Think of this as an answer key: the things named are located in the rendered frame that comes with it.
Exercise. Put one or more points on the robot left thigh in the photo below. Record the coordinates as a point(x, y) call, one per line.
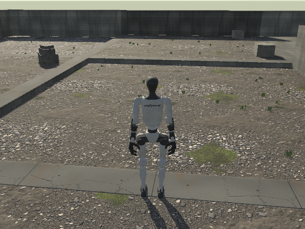
point(141, 140)

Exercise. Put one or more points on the robot right foot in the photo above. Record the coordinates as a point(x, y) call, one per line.
point(160, 194)

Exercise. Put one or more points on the robot right forearm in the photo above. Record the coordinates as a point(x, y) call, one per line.
point(171, 131)

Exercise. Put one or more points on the robot left upper arm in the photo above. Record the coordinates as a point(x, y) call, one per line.
point(135, 111)

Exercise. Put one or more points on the robot left hand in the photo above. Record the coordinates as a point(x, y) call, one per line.
point(132, 151)

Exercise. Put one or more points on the robot right hand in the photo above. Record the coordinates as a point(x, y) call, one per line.
point(172, 149)

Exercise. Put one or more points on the robot left forearm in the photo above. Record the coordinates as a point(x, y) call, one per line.
point(133, 132)

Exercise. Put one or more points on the robot right upper arm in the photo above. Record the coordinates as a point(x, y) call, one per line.
point(168, 110)

